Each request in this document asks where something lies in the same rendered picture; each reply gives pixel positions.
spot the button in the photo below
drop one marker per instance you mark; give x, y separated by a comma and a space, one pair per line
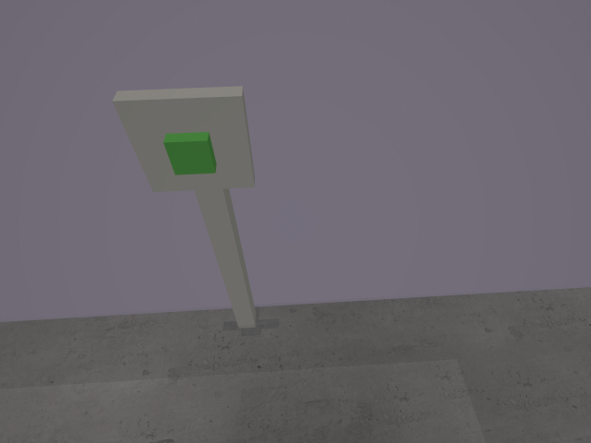
190, 153

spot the panel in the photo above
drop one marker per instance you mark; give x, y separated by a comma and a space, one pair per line
148, 115

